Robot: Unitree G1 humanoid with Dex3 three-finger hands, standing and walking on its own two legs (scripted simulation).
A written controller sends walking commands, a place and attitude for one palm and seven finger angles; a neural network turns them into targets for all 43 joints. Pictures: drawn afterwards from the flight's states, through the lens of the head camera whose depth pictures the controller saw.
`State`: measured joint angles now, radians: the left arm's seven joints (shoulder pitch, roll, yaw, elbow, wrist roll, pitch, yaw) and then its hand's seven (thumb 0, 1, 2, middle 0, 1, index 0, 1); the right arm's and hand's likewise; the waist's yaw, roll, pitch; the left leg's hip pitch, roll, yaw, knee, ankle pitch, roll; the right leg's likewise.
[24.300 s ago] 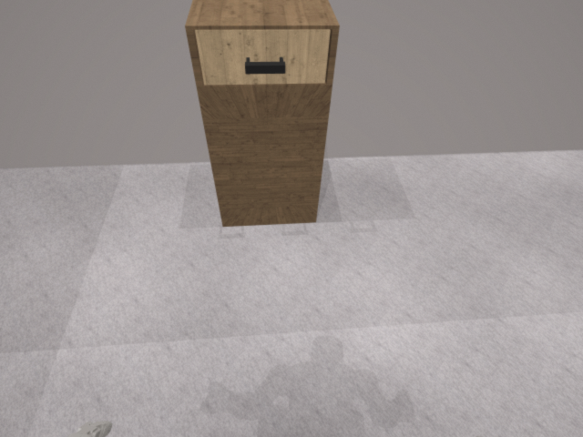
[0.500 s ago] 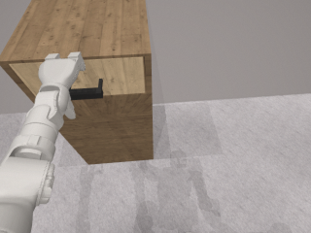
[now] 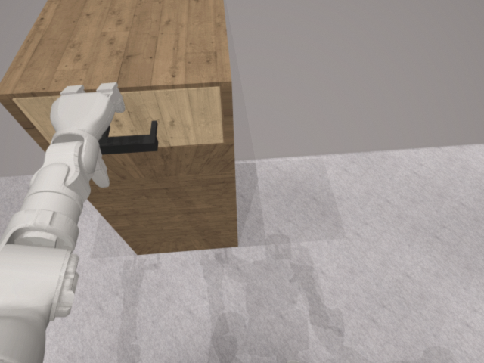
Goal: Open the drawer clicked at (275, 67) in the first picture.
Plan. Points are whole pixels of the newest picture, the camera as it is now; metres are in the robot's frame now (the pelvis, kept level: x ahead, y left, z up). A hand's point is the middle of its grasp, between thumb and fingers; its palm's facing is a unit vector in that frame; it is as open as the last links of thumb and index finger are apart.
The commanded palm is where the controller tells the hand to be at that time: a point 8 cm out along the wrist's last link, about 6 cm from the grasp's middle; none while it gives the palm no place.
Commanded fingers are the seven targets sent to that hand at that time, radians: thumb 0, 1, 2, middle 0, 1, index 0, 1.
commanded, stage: re-aim the fingers above the handle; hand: left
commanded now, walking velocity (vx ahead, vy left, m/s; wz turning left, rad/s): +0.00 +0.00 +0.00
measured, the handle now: (128, 135) +0.54 +0.22 +0.01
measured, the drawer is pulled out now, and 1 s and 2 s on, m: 0.00 0.00 0.00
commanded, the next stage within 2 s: lower the fingers behind the handle in 0.08 s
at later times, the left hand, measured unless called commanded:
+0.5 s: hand (103, 146) +0.49 +0.24 +0.05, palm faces -0.05 -0.01 -1.00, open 13.8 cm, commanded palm +0.47 +0.24 +0.11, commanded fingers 0.00 -0.50 0.30 -0.30 -1.20 -0.30 -1.20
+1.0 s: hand (113, 155) +0.48 +0.23 +0.03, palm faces -0.03 -0.01 -1.00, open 13.8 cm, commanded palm +0.47 +0.24 +0.07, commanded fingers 0.00 -0.50 0.30 -0.30 -1.20 -0.30 -1.20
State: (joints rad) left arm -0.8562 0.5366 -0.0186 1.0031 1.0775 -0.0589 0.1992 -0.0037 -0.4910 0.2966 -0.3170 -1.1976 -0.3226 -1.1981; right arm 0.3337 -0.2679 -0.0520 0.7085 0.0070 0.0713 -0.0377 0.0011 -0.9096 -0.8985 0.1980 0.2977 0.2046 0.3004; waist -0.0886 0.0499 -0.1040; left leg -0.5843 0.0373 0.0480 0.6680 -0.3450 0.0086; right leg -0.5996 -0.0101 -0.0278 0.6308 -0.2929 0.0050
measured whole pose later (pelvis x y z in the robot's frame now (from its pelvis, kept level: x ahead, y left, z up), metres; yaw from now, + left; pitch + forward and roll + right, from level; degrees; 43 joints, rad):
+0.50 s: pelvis +0.00 +0.01 +0.00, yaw -1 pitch +17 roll -1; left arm -0.84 0.54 0.00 1.03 1.10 -0.08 0.23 0.00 -0.49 0.30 -0.32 -1.20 -0.32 -1.20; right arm 0.35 -0.26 -0.05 0.71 0.00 0.07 -0.03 0.00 -0.91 -0.90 0.20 0.30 0.20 0.30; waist -0.10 0.04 -0.11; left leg -0.64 0.04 0.05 0.71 -0.36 0.02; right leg -0.65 -0.01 -0.02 0.66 -0.30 0.01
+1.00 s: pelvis +0.00 +0.01 -0.01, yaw -1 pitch +19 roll -2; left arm -0.84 0.50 0.00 1.06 1.12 -0.07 0.31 0.00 -0.49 0.30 -0.32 -1.20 -0.32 -1.20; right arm 0.35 -0.25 -0.06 0.73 -0.02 0.06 -0.02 0.00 -0.91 -0.90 0.20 0.30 0.20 0.30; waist -0.11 0.05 -0.13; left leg -0.72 0.04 0.05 0.78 -0.39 0.02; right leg -0.73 -0.01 -0.02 0.72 -0.32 0.01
